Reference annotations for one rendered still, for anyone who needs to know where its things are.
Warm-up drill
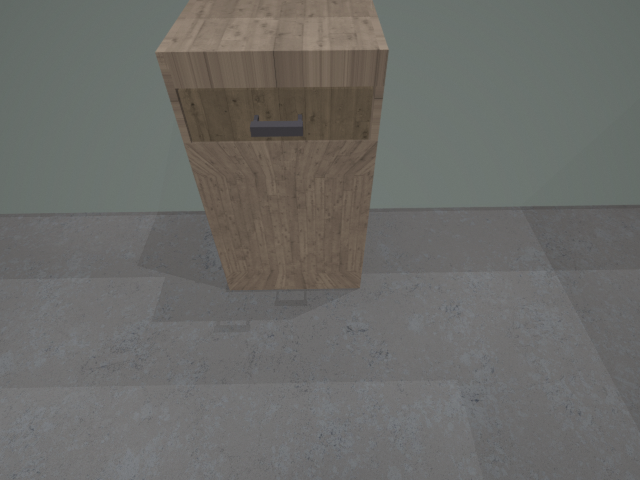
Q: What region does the cabinet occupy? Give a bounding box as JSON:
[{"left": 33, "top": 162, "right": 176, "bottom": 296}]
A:
[{"left": 155, "top": 0, "right": 389, "bottom": 290}]

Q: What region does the drawer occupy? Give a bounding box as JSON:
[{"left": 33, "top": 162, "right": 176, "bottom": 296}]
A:
[{"left": 178, "top": 86, "right": 374, "bottom": 142}]

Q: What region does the handle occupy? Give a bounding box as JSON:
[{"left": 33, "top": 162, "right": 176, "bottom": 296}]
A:
[{"left": 250, "top": 114, "right": 303, "bottom": 137}]

